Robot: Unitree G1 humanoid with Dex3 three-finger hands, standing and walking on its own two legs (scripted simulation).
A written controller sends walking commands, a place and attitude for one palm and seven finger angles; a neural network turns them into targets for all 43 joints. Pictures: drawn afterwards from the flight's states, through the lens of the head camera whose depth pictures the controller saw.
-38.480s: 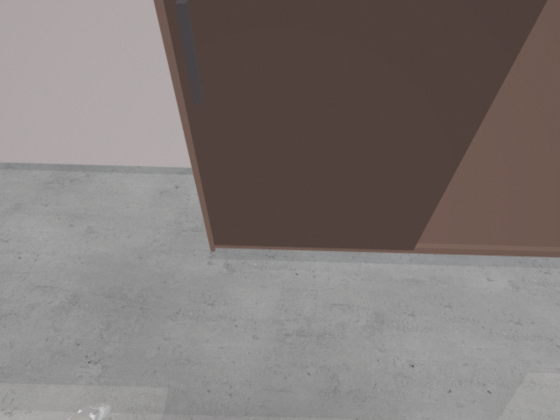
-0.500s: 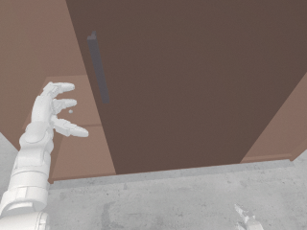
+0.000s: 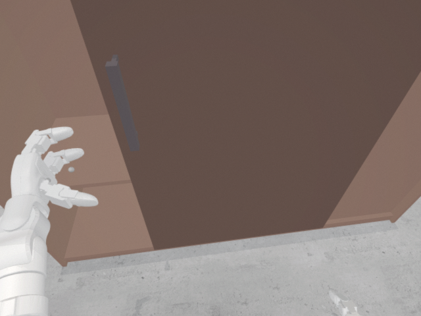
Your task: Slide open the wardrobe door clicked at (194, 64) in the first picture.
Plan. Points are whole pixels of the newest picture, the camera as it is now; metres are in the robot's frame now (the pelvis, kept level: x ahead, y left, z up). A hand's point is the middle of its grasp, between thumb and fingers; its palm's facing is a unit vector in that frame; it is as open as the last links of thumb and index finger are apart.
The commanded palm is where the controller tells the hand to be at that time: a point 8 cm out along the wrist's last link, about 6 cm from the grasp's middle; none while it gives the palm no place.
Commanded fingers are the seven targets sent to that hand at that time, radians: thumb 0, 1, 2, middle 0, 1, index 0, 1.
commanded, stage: draw the hand back to the body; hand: left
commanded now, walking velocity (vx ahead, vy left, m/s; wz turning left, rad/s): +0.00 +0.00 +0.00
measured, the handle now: (125, 106) +0.55 +0.25 +0.12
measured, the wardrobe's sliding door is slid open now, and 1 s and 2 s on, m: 0.42 0.42 0.42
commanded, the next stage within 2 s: step back with the hand held close in 1.28 s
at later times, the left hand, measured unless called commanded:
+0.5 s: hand (38, 209) +0.23 +0.28 +0.15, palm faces +0.47 -0.84 -0.26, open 12.7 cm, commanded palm +0.18 +0.31 +0.16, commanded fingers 0.00 0.21 0.57 -0.22 -0.70 -0.22 -0.70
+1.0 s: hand (24, 231) +0.19 +0.27 +0.17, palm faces +0.46 -0.80 -0.39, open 8.0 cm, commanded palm +0.15 +0.30 +0.18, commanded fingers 0.00 0.90 0.90 -0.20 -0.30 -0.20 -0.30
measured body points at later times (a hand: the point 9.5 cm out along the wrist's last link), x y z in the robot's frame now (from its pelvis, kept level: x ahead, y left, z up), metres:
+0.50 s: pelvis -0.01 +0.00 +0.01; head -0.03 -0.01 +0.46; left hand +0.20 +0.32 +0.17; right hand +0.19 -0.20 -0.06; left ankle +0.02 +0.11 -0.73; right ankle -0.01 -0.10 -0.73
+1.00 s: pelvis +0.01 +0.00 +0.01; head -0.02 -0.02 +0.46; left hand +0.16 +0.31 +0.19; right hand +0.20 -0.22 -0.07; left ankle +0.03 +0.11 -0.73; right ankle -0.01 -0.10 -0.73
